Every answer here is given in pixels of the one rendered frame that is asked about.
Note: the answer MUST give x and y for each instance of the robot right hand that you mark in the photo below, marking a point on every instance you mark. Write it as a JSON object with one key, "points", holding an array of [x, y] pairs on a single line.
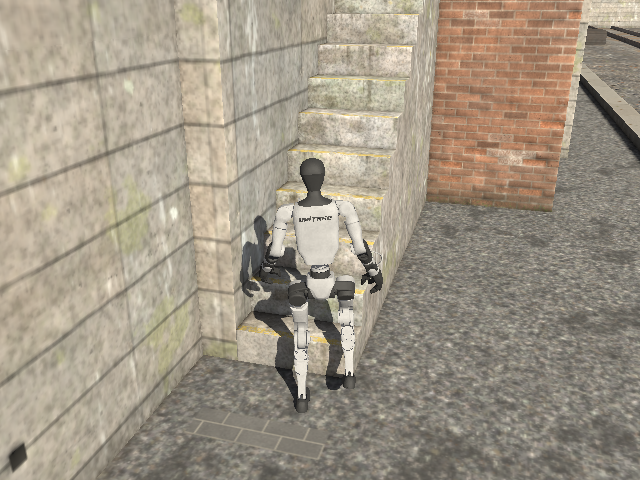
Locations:
{"points": [[378, 279]]}

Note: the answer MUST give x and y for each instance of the robot right forearm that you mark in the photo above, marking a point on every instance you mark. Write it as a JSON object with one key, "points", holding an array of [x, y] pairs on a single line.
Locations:
{"points": [[368, 261]]}

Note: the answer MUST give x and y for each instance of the robot head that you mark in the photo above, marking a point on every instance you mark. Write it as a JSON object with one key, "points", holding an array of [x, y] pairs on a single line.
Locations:
{"points": [[312, 171]]}

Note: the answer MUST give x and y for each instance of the robot left forearm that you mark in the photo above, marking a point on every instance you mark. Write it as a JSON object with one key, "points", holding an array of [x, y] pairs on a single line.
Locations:
{"points": [[269, 261]]}

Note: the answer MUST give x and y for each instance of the robot left hand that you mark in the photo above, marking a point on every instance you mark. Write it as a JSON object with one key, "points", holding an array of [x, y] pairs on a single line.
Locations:
{"points": [[263, 274]]}

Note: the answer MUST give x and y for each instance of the left robot foot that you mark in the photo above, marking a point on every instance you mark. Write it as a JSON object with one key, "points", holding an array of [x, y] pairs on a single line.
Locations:
{"points": [[302, 404]]}

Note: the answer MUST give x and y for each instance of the right robot upper arm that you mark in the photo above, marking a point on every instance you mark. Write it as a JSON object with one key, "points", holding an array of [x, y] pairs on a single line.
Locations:
{"points": [[347, 209]]}

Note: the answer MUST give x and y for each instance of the left robot upper arm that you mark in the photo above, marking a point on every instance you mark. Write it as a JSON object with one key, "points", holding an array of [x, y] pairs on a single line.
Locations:
{"points": [[284, 214]]}

